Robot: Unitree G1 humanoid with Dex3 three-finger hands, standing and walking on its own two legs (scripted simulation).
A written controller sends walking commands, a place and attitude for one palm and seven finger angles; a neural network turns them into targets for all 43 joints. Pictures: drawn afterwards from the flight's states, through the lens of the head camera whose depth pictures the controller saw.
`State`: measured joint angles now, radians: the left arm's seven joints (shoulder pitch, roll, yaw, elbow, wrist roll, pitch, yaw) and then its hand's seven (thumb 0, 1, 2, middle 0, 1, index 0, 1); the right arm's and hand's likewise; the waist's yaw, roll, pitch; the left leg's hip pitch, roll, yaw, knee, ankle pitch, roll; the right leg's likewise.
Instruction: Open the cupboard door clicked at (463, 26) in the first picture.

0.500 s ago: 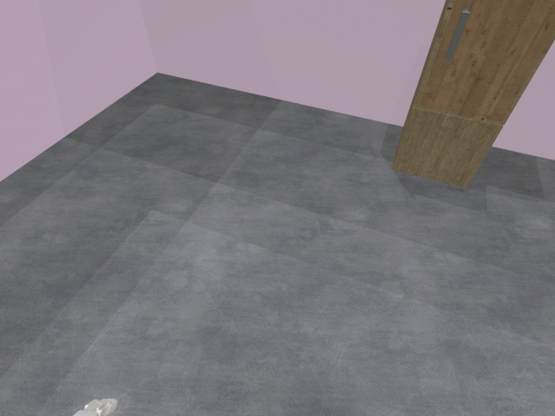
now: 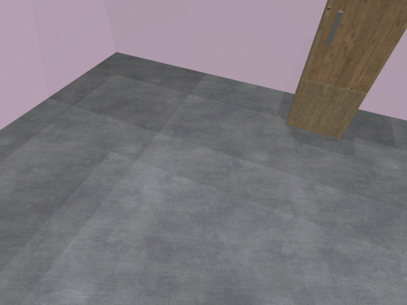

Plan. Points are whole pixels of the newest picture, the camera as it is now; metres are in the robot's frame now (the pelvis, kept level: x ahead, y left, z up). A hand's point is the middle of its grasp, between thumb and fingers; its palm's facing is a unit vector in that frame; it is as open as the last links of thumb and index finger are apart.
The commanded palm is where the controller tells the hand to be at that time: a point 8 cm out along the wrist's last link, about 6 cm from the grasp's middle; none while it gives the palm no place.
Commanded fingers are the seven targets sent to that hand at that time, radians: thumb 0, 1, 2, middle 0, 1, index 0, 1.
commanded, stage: stand and wait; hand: left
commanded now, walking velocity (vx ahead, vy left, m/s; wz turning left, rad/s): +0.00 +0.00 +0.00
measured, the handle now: (333, 27) +1.48 -0.62 -0.02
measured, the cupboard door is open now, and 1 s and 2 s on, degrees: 0 0 0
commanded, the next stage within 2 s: look at it before walking up in 0.32 s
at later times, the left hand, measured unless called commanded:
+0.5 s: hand out of the picture +0.06 +0.25 -0.15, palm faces -0.03 -0.94 -0.33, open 7.4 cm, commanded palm none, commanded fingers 0.00 0.90 0.90 -0.20 -0.30 -0.20 -0.30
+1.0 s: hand out of the picture +0.06 +0.24 -0.15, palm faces -0.02 -0.94 -0.33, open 7.4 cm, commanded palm none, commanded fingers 0.00 0.90 0.90 -0.20 -0.30 -0.20 -0.30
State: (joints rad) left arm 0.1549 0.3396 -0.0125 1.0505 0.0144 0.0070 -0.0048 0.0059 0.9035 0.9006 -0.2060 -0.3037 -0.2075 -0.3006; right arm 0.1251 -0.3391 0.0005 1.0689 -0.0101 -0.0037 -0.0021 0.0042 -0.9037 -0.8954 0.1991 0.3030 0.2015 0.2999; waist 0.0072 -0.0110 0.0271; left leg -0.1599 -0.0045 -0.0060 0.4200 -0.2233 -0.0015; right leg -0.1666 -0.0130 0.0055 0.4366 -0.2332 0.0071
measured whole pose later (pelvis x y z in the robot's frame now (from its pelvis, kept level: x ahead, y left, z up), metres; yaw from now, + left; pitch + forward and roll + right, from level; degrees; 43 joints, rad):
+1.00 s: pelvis +0.00 +0.00 +0.00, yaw +0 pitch -2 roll +0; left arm 0.14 0.34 -0.01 1.09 0.02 0.00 -0.01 0.00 0.90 0.90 -0.21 -0.30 -0.21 -0.30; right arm 0.12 -0.34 0.01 1.11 0.00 -0.01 0.00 0.00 -0.90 -0.90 0.20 0.30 0.20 0.30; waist 0.01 0.00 0.03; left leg -0.14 0.00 -0.01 0.36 -0.18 -0.01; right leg -0.15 -0.01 0.00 0.38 -0.20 0.00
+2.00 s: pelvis +0.13 -0.03 -0.01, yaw -25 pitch +1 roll -1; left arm 0.47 0.17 0.04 1.03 0.04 -0.04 0.01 0.00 0.90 0.90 -0.21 -0.30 -0.21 -0.30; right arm 0.10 -0.21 -0.05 0.92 -0.01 0.00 0.02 0.01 -0.91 -0.90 0.19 0.30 0.20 0.30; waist 0.09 0.00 0.01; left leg -0.51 0.06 0.04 0.74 -0.27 -0.06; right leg -0.01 0.07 0.20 0.36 -0.37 -0.03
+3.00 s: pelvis +0.49 -0.22 -0.01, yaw -54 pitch +0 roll +0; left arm 0.31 0.19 0.06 1.05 0.02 -0.06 0.01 -0.01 0.93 0.90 -0.20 -0.30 -0.20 -0.30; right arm 0.20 -0.20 -0.07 0.97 -0.02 -0.03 -0.01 0.02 -0.95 -0.90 0.19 0.30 0.20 0.30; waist -0.01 0.03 0.02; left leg -0.61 0.19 0.05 0.99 -0.21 -0.06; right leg -0.10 0.06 -0.07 0.42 -0.33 -0.08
